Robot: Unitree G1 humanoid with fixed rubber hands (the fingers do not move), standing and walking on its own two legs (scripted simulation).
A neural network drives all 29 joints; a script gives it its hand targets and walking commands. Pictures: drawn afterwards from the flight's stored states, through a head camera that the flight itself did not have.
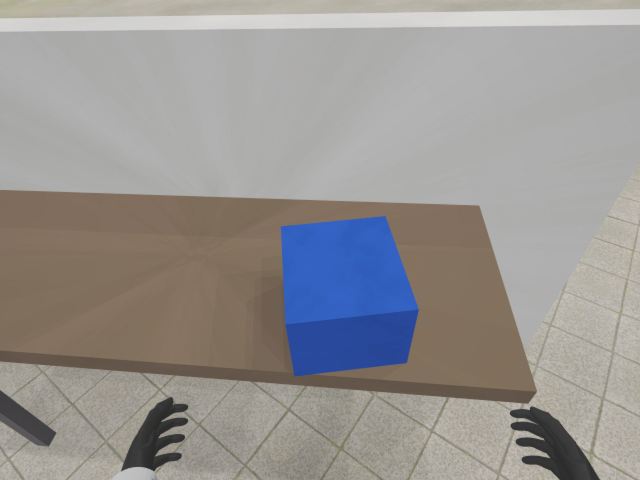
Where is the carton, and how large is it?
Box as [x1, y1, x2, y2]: [281, 216, 418, 375]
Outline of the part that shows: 385,216 281,226 285,324 294,375 406,362 418,308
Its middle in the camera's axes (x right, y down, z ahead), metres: +0.03 +0.09 +0.67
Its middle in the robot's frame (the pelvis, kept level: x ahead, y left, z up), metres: +0.46 +0.00 -0.05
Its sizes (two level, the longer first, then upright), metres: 0.208 0.189 0.149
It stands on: a table, 0.64 m high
